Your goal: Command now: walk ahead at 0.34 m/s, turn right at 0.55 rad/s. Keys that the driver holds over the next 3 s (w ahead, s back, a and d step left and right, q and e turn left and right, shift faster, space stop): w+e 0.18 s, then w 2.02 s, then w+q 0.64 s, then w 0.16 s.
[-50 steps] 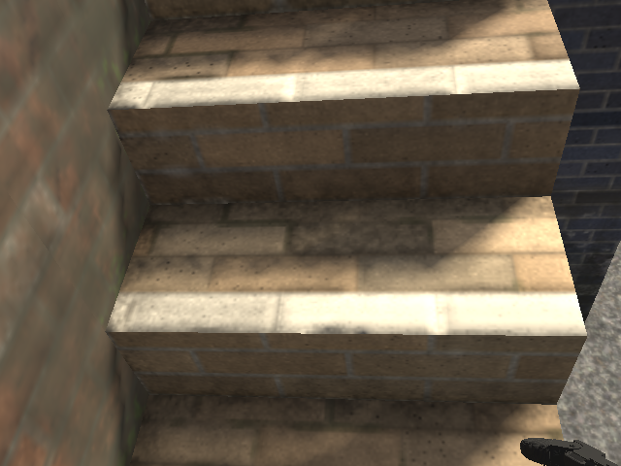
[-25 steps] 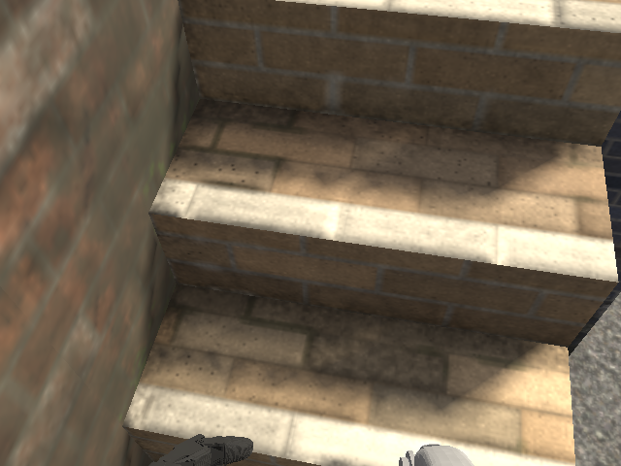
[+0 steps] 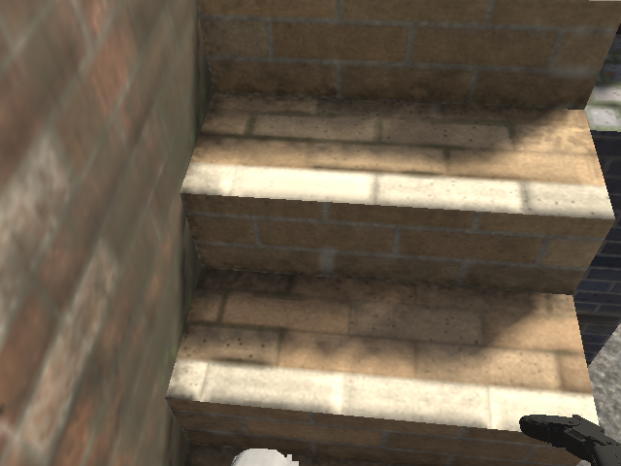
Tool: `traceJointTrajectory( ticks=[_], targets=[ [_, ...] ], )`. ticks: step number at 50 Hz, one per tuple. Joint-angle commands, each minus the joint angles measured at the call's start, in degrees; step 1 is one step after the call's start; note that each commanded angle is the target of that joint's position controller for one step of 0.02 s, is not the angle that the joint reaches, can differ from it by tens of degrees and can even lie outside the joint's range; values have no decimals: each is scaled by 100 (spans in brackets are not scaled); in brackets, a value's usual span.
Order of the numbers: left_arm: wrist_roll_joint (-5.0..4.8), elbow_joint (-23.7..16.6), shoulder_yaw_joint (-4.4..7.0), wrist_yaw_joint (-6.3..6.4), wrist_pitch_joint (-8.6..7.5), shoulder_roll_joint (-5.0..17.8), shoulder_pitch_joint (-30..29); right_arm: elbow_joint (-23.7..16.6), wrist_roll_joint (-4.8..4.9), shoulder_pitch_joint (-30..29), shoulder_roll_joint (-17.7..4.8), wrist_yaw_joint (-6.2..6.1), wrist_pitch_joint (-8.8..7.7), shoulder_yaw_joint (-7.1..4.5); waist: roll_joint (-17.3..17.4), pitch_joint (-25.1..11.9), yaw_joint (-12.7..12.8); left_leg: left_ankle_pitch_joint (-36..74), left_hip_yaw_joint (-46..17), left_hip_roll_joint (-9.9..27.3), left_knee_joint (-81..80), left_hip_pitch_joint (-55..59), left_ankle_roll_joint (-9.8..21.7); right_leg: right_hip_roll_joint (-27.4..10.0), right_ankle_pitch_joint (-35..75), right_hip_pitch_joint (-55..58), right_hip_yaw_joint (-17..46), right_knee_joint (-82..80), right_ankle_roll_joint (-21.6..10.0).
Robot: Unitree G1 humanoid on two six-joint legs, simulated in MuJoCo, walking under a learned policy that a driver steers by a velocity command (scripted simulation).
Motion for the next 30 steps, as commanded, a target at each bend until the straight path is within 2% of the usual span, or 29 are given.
traceJointTrajectory(
  ticks=[1, 2, 3, 4, 5, 6, 7, 8, 9, 10, 11, 12, 13, 14, 15, 16, 17, 18, 19, 20, 22, 23, 24, 25, 26, 27, 28, 29, 30],
  targets=[
    [81, -243, 458, 154, -202, 1360, 441, -1072, -33, -1786, -182, 2, -264, -13, -1520, -169, 503, -2037, -772, 310, 939, -2516, 197, -1962, 2292, 2188, 2155, -1148, -1564],
    [105, -301, 469, 204, -154, 1600, 444, -1244, -39, -1901, -254, -1, -323, -37, -1556, -184, 617, -2574, -1006, 303, 1263, -2702, 192, -2019, 2713, 2389, 2020, -1064, -1529],
    [-88, -480, 267, 219, 163, 963, -981, -961, 189, -456, -119, 94, -512, 162, -1841, -895, -253, -3289, -763, -6, -928, 12, 37, -708, 3695, 880, 308, -328, -888],
    [-249, -828, 295, 218, 327, 1126, -2175, -918, 269, 620, -494, 153, -559, 97, -785, -850, -1385, -1159, -74, 90, -4525, 3246, -147, -80, 3852, -1374, -102, -553, -443],
    [-519, -470, 336, 162, 409, 1124, -1103, -706, 329, 568, -442, 64, -407, -49, -427, -669, -1192, -373, 658, -296, -5583, 4483, -249, -64, 2945, -2238, 443, -827, -450],
    [-566, -670, 436, -9, 402, 1016, -1288, -520, 220, 1781, -815, -69, -334, -217, 506, -1619, -1626, 218, -600, 287, -6272, 6551, -75, 526, 3201, -2567, 219, 964, 179],
    [-446, -535, 452, -165, 283, 706, -1425, -415, 422, 2059, -1020, -159, -306, -306, 1446, -2307, -1702, 1155, -1766, 1071, -6611, 7452, 48, 897, -49, -3050, 729, 2831, 642],
    [-522, -633, 276, -327, 237, 135, 226, -508, 306, 889, -1706, -185, -351, -411, 3227, -3736, -271, 1527, -4044, 2371, -6869, 6594, 766, 1118, -496, -2791, 1017, 5706, 1017],
    [-173, -267, 266, -425, 304, 407, 591, -606, 436, 178, -1326, -173, -452, -363, 2395, -3901, 212, -1046, -3746, 2103, -6625, 5733, 587, 694, 133, -2473, 639, 6533, 1016],
    [-48, -63, 362, -439, 465, 614, 253, -569, 424, -278, -729, -185, -570, -173, 1815, -2820, 283, -1578, -2618, 1771, -5985, 4642, 370, 418, 827, -2701, 180, 6390, 700],
    [-12, -17, 298, -370, 644, 527, -131, -464, 315, -572, -380, -240, -694, -110, 1703, -1949, 421, -1511, -2363, 1754, -5418, 3869, 479, 58, 1061, -3216, 575, 6285, 342],
    [35, -67, 187, -361, 744, 344, -543, -254, 250, -153, -166, -243, -724, -64, 1241, -1554, 132, -1806, -1766, 1463, -5264, 3653, 451, 196, 871, -3371, 120, 5802, 224],
    [38, -32, 155, -367, 810, 278, -752, -183, 187, 51, -163, -250, -708, -56, 911, -1366, 30, -1891, -1433, 1312, -5335, 3384, 395, 375, 957, -3269, -292, 5626, 169],
    [13, 1, 131, -383, 827, 211, -875, -114, 142, 157, -248, -241, -707, -101, 623, -1289, 43, -1774, -1258, 1229, -5410, 3308, 379, 471, 955, -3186, -560, 5410, 137],
    [-2, 0, 98, -385, 801, 190, -945, -51, 135, 212, -321, -234, -684, -137, 473, -1130, 31, -1544, -1174, 1180, -5383, 3298, 381, 508, 899, -3263, -568, 5063, 91],
    [-20, -24, 68, -397, 786, 169, -969, -58, 140, 82, -434, -241, -678, -179, 619, -1112, 119, -1356, -1227, 1268, -5576, 3154, 356, 398, 1109, -3122, -449, 4818, 7],
    [-127, 74, 58, -453, 803, 201, -617, -111, 172, -147, -433, -238, -629, -165, 853, -1287, 345, -1030, -1076, 1210, -5941, 2961, 313, 337, 887, -2534, -609, 4232, -80],
    [-187, 73, 36, -466, 805, 200, -340, -148, 164, -427, -502, -238, -599, -179, 946, -1346, 599, -809, -845, 1186, -6032, 2858, 282, 229, 733, -2099, -787, 3576, -211],
    [-156, 50, 4, -366, 750, 164, -104, -139, 150, -734, -657, -273, -595, -246, 944, -1502, 813, -806, -663, 1143, -5863, 2827, 281, 160, 971, -1648, -1162, 3148, -375],
    [-111, 74, -2, -285, 752, 139, 136, -248, 207, -978, -665, -302, -637, -234, 1051, -1590, 920, -1018, -788, 1246, -5831, 2574, 237, 57, 1494, -1206, -1367, 3093, -496],
    [-170, 145, -72, -202, 759, -79, 520, -362, 294, -1353, -564, -276, -631, -214, 783, -1458, 1132, -1533, -539, 1188, -5614, 2236, 122, -243, 2242, -545, -1445, 1908, -746],
    [-274, 241, -134, -208, 714, -284, 883, -392, 325, -1589, -461, -247, -556, -196, 547, -1366, 1282, -1703, -181, 1012, -5016, 2232, 78, -442, 2676, -212, -1459, 947, -956],
    [-360, 344, -185, -218, 676, -434, 1012, -376, 387, -1524, -330, -238, -456, -176, 65, -1216, 1299, -2005, 255, 686, -4058, 2279, 7, -572, 3380, 64, -1566, -100, -1196],
    [-484, 505, -221, -269, 572, -562, 1064, -342, 430, -1305, -150, -272, -288, -187, -528, -1122, 1293, -2181, 726, 112, -2548, 2135, -45, -677, 3665, 325, -1299, -640, -1429],
    [-445, 494, -215, -441, 463, -477, 576, -357, 449, -1194, 255, -247, -172, -89, -1324, -596, 1112, -2244, 1210, -461, -370, 1711, 33, -544, 3238, -262, -1261, -705, -1534],
    [-111, 134, -246, -597, 297, -26, -109, -703, 504, -1344, 942, -226, -85, 47, -1442, -255, 305, -1387, 336, -791, 2008, 241, -9, -265, 3206, -610, -680, 1063, -841],
    [81, 35, -218, -562, 175, 405, -324, -1005, 301, -825, 1275, -201, -232, 274, -1214, -63, -398, -351, -88, -710, 2562, -554, 184, -752, 2387, -1193, 667, 100, -666],
    [73, -105, -81, -543, 182, 608, -512, -994, 109, -417, 1130, -143, -369, 312, -1361, -21, -625, 236, 29, -395, 2663, -829, 146, -1145, 927, -1305, 1322, -471, -848],
    [-14, -268, 95, -326, 200, 1156, -1010, -1150, -8, -574, 742, -23, -388, 320, -1826, 34, -754, 572, 28, 12, 1804, -726, -58, -1670, -2432, -1954, 2413, -1965, -1196]
  ],
)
